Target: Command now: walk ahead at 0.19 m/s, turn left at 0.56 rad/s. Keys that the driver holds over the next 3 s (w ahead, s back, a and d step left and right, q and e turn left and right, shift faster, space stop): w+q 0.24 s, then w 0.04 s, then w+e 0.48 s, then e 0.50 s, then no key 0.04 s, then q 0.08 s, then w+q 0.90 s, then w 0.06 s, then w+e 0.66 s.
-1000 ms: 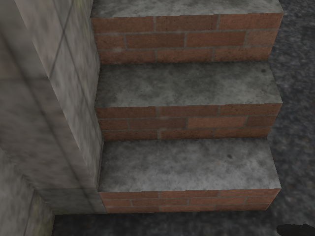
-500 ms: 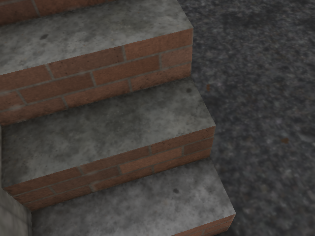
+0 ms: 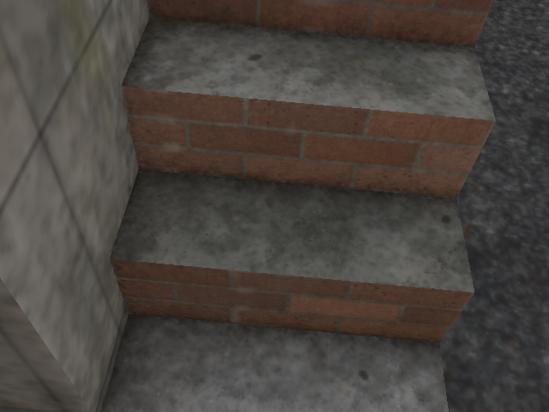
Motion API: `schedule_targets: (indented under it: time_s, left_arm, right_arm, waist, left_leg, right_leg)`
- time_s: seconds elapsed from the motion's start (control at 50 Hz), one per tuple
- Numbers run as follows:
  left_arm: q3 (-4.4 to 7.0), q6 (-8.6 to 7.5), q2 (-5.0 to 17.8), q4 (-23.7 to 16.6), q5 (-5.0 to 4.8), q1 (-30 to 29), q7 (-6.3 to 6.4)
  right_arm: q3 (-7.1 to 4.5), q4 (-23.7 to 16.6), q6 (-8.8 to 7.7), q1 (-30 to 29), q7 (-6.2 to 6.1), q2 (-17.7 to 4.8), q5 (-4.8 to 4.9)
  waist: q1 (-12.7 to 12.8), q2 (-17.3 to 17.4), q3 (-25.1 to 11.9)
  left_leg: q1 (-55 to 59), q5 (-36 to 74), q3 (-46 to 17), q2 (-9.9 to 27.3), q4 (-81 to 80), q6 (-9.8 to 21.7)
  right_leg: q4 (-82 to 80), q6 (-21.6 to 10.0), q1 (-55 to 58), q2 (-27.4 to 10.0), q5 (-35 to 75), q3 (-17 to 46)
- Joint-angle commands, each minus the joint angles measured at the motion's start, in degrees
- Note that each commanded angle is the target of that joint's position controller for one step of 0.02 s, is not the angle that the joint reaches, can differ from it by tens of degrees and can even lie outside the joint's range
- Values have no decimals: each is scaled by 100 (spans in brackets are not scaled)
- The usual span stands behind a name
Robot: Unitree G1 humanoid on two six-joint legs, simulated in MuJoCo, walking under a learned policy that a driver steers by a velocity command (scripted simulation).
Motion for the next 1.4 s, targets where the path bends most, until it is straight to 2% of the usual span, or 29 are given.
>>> schedule_targets:
  time_s: [0.02, 0.1, 0.2, 0.24, 0.26, 0.3, 0.32, 0.38, 0.48, 0.52, 0.54, 0.56, 0.58, 0.64, 0.74, 0.78, 0.82, 0.84, 0.86, 0.88, 0.9, 0.96, 1.1, 1.2, 1.32, 1.34, 1.36, 1.38, 1.4]
  left_arm:
    - [66, -159, 368, -490, 0, -293, -54]
    - [-23, -148, 326, -659, -22, -554, 60]
    - [9, -212, 426, -596, -72, 408, 163]
    - [231, -299, 1454, -669, 103, 676, 195]
    - [251, -321, 1347, -599, 174, 499, 181]
    - [-6, -453, 475, -607, 66, 69, 100]
    - [-62, -519, 339, -587, 64, 12, 77]
    - [-61, -611, 377, -375, -44, 143, -24]
    - [33, -542, 593, -202, -164, 418, -62]
    - [-91, -645, 309, -361, -314, 13, -7]
    - [-217, -709, -51, -547, -365, -47, -45]
    - [-281, -595, -216, -496, -315, 205, -49]
    - [-210, -488, 36, -405, -194, 160, -9]
    - [-125, -378, 154, -400, -83, -90, -43]
    - [-204, -387, -146, -332, -143, -96, -105]
    - [-162, -398, -63, -263, -7, 224, -119]
    - [-135, -433, 26, -343, 82, 150, -120]
    - [-102, -505, 228, -377, 109, 436, -86]
    - [58, -484, 941, -454, 76, 868, -36]
    - [63, -446, 935, -577, -32, 742, 2]
    - [73, -394, 815, -666, -12, 436, 6]
    - [34, -210, 602, -795, 21, 140, 38]
    - [160, -76, 658, -861, 18, 588, 110]
    - [191, 122, 545, -1084, -41, 570, 94]
    - [294, 235, 528, -1087, -70, 496, 25]
    - [283, 249, 465, -1047, -157, 468, 28]
    - [231, 246, 151, -970, -160, 822, 16]
    - [247, 282, 217, -1105, -98, 612, 28]
    - [265, 292, 331, -1015, 96, 711, -12]
  right_arm:
    - [-185, -353, -172, -63, 11, -704, 26]
    - [-332, -262, -313, 39, 102, -986, -51]
    - [-303, -447, -360, -652, 300, -831, 12]
    - [-114, -891, -428, -1068, 295, -265, 50]
    - [-141, -884, -435, -1100, 275, -628, -199]
    - [-197, -490, -478, -745, 327, -742, -156]
    - [-171, -383, -500, -585, 366, -621, -162]
    - [-19, -378, -545, -744, 456, -329, -223]
    - [164, -389, -660, -1071, 294, -117, -107]
    - [126, -268, -863, -667, 62, -292, -205]
    - [65, -250, -906, -418, 12, -691, -265]
    - [45, -135, -849, -365, -8, -753, -206]
    - [75, -155, -810, -440, 8, -560, -209]
    - [119, -228, -799, -635, -81, -360, -156]
    - [84, -382, -798, -1096, -36, -400, -68]
    - [64, -296, -731, -928, -36, -427, 47]
    - [75, -357, -630, -909, -19, -367, 62]
    - [55, -499, -569, -935, -19, -303, 43]
    - [177, -941, -453, -991, 1, 42, 58]
    - [193, -783, -315, -794, -36, -3, -5]
    - [162, -709, -252, -802, -36, -124, -31]
    - [44, -613, -159, -568, 12, -394, -123]
    - [69, -962, -21, -870, -32, -281, -21]
    - [92, -1121, -43, -1015, -48, -264, 37]
    - [4, -859, -219, -86, -175, -470, 214]
    - [16, -779, -298, -11, -163, -414, 90]
    - [25, -832, -373, -380, -171, -515, -42]
    - [65, -1062, -413, -512, -125, -760, -170]
    - [138, -1031, -446, -729, -64, -347, -182]
  waist:
    - [-68, 776, -504]
    - [-304, 874, -475]
    - [335, 735, -433]
    - [546, -1144, -484]
    - [389, -772, -231]
    - [5, -234, -152]
    - [-75, -245, -260]
    - [-70, -352, -446]
    - [29, -606, -722]
    - [-293, -328, -1255]
    - [-283, 248, -1496]
    - [-177, 1049, -1617]
    - [-179, 1113, -1308]
    - [-99, 924, -756]
    - [50, 1091, -859]
    - [199, 1268, -885]
    - [253, 438, -605]
    - [355, -318, -607]
    - [365, -1906, -914]
    - [334, -1272, -1101]
    - [207, -576, -857]
    - [-66, -99, -886]
    - [111, -323, -1066]
    - [247, -685, -935]
    - [-11, -593, -836]
    - [-85, -210, -736]
    - [193, 879, -704]
    - [-35, 1894, -524]
    - [132, 1372, -464]
  left_leg:
    - [959, 1292, -1459, 1162, -1058, 944]
    - [873, 183, -1911, 1235, -1195, 992]
    - [-1070, -709, -1944, 628, -687, 387]
    - [-2927, -1712, -392, -639, 1486, -120]
    - [-2716, -1326, -633, -50, 2205, -104]
    - [-2230, -602, -796, 12, 2743, -132]
    - [-2040, -321, -720, -29, 2815, -187]
    - [-1469, -8, -95, -1, 1764, -368]
    - [-239, 339, 403, -42, -536, -232]
    - [1263, 1369, -121, 642, -846, -119]
    - [2063, 2332, -959, 1510, -604, 195]
    - [2001, 2337, -1497, 2004, -850, 653]
    - [1812, 1613, -1602, 2172, -1175, 773]
    - [1093, 1212, -1109, 2065, -1647, 663]
    - [199, 1718, 167, 1566, -1293, 471]
    - [-197, 1315, 515, 1511, -687, 441]
    - [-556, 1259, 802, 1306, 502, 168]
    - [-1316, 747, 937, 1059, 1834, -125]
    - [-2350, -1436, 977, 393, 3122, -608]
    - [-2032, -1747, 157, 440, 3954, -750]
    - [-2019, -1478, 20, 509, 4434, -835]
    - [-2000, -948, 163, 385, 4979, -860]
    - [-2396, -1046, 107, 161, 4410, -774]
    - [-1509, -1397, 103, -14, 2795, -589]
    - [55, -879, -116, 28, 293, -311]
    - [520, -228, -50, 124, -624, -235]
    - [750, -304, -1066, 950, -1160, -113]
    - [-19, 549, -2623, 2333, -1680, 673]
    - [-1190, 725, -2461, 2346, -1688, 1129]
  right_leg:
    - [-340, 46, -474, 7, 119, 164]
    - [-2016, -5, 187, 93, -268, 161]
    - [-4264, -355, 2734, 177, 192, -15]
    - [-5669, -1087, 3389, -2134, -1957, 2752]
    - [-5816, -1404, 2726, -2471, -1715, 3125]
    - [-5612, -1220, 2427, -1698, -493, 1931]
    - [-5459, -1095, 2414, -1408, 359, 1355]
    - [-4955, -1082, 2294, -950, 2259, 543]
    - [-4055, -1128, 2297, -974, 3584, 886]
    - [-3515, -803, 1509, -734, 3669, 938]
    - [-3088, -559, 636, -356, 2418, 769]
    - [-2908, -462, 388, -54, 148, 525]
    - [-2589, -476, 176, -21, -607, 390]
    - [-1641, -364, 81, -186, -604, 269]
    - [-2361, -236, 1139, -70, -102, -259]
    - [-2510, -384, 1711, 25, 329, -481]
    - [-3314, -475, 1781, 65, 742, -286]
    - [-3639, -659, 2252, -498, 1791, 654]
    - [-4189, -1391, 2701, -1998, 4275, 2816]
    - [-4318, -2145, 2318, -2328, 4623, 3024]
    - [-4055, -2174, 1989, -1955, 4367, 2429]
    - [-3670, -1687, 1748, -1224, 4861, 1618]
    - [-3430, -1543, 2508, -1118, 4877, 2147]
    - [-3751, -1388, 2167, -828, 3388, 2479]
    - [-3960, -1120, 1826, -678, 2433, 2941]
    - [-3669, -856, 1525, -382, 1624, 2678]
    - [-2705, -516, 997, 215, -258, 2010]
    - [-1248, -191, 307, 1189, -1431, 813]
    - [-173, -54, 1284, 800, -1260, 923]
